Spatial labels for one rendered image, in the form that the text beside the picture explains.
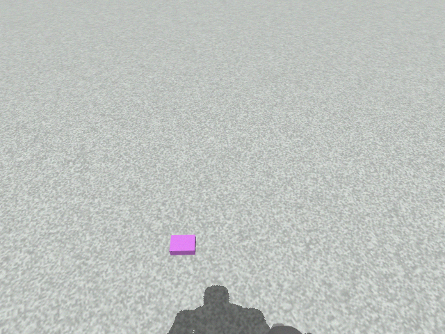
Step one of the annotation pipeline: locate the small box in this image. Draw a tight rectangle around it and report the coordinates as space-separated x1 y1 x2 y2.
170 234 196 255

